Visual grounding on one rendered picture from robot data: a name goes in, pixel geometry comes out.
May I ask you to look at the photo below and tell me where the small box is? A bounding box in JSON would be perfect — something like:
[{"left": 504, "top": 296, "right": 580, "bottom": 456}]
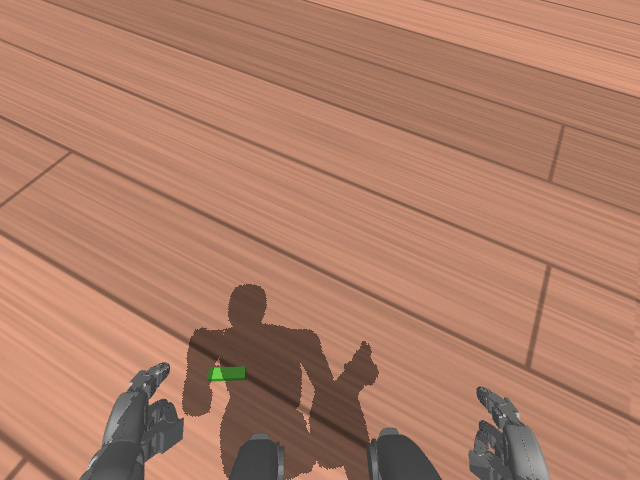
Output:
[{"left": 208, "top": 366, "right": 246, "bottom": 382}]

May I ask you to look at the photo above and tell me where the right robot hand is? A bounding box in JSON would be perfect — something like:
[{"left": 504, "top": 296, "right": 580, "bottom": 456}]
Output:
[{"left": 468, "top": 386, "right": 550, "bottom": 480}]

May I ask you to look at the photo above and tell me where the left robot hand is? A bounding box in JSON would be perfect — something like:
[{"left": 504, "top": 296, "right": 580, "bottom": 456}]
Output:
[{"left": 101, "top": 362, "right": 184, "bottom": 462}]

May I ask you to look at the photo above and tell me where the left robot arm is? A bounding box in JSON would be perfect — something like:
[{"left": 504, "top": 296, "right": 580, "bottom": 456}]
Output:
[{"left": 79, "top": 441, "right": 145, "bottom": 480}]

